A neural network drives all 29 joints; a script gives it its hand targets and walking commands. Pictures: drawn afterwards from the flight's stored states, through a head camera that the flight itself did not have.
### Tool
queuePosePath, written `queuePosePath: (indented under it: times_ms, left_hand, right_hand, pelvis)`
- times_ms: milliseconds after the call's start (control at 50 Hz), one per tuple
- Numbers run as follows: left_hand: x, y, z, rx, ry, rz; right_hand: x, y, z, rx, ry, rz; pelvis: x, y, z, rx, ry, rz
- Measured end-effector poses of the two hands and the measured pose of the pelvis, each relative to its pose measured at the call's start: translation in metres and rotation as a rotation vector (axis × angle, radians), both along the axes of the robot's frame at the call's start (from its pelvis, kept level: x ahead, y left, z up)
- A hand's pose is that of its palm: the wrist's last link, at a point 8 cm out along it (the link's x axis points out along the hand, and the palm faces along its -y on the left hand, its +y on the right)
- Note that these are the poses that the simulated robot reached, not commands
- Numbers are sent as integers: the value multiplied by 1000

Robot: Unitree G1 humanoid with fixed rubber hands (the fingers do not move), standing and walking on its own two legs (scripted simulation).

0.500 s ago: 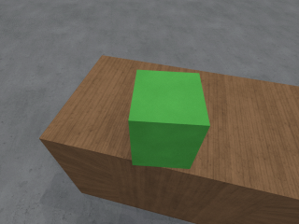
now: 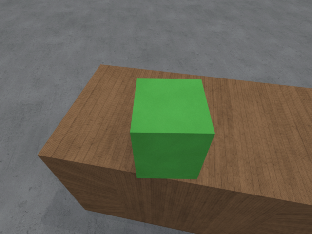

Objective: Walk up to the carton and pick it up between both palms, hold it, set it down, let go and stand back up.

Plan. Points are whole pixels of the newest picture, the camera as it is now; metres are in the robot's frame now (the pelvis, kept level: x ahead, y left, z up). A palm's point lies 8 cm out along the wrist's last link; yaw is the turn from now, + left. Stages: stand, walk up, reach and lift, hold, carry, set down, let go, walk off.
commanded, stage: walk up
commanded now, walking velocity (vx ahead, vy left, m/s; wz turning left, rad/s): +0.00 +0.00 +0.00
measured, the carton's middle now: (167, 130) +0.43 -0.03 -0.01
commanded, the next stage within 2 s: stand in 0.16 s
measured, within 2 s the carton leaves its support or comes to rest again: neither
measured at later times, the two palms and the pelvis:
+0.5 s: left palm out of the picture +0.02 +0.24 -0.17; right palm out of the picture +0.05 -0.23 -0.16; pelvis -0.03 -0.01 -0.02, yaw +0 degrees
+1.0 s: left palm out of the picture +0.07 +0.18 -0.13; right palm out of the picture +0.07 -0.20 -0.12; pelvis -0.07 -0.02 -0.01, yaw -2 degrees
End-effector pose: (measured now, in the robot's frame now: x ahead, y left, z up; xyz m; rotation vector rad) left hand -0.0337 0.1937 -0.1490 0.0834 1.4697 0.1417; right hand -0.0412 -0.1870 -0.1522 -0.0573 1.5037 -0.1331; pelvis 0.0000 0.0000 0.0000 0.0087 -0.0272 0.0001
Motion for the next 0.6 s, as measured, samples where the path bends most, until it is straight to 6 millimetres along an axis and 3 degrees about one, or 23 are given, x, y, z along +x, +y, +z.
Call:
queuePosePath:
  times_ms: [260, 400, 440, 480, 540, 600]
  left_hand:
    - [-15, -8, -1, -18, 32, 12]
    - [-13, -7, -6, -34, 84, 19]
    - [1, 10, -16, -27, 161, 13]
    - [32, 35, -23, 36, 162, 30]
    - [106, 53, -27, 47, 50, 58]
    - [176, 38, -14, -36, -130, 8]
  right_hand:
    - [7, -4, 1, -14, -14, 5]
    - [13, -13, -2, -20, 12, -19]
    - [32, -28, -7, -21, 25, -25]
    - [67, -42, -9, -33, -33, 0]
    - [130, -53, -12, -43, -133, 13]
    - [181, -41, -5, -18, -240, -3]
  pelvis:
    - [0, 0, 0, 0, 1, 2]
    - [-2, -1, -3, 4, 58, -2]
    - [-12, -4, -11, 14, 125, -13]
    - [-23, -6, -20, 22, 188, -14]
    - [-42, -6, -36, 10, 300, 3]
    - [-57, -6, -50, -20, 371, 4]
